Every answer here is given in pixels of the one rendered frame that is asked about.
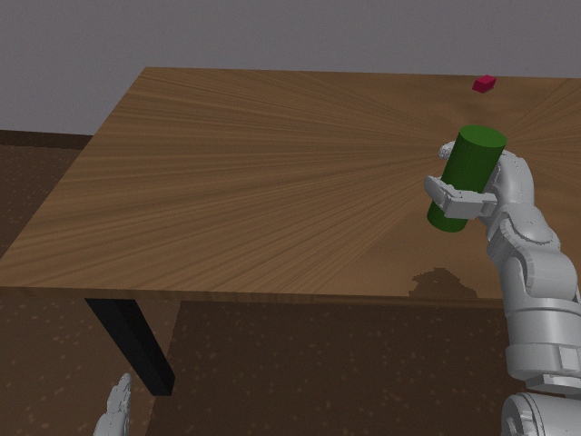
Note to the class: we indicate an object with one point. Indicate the table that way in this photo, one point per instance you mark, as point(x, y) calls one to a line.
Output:
point(237, 185)

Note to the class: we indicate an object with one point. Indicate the right robot hand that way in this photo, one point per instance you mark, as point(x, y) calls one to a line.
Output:
point(510, 182)

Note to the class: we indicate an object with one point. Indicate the right robot arm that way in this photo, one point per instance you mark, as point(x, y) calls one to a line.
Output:
point(542, 305)

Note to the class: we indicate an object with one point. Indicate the left robot hand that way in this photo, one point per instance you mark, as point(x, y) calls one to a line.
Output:
point(115, 421)

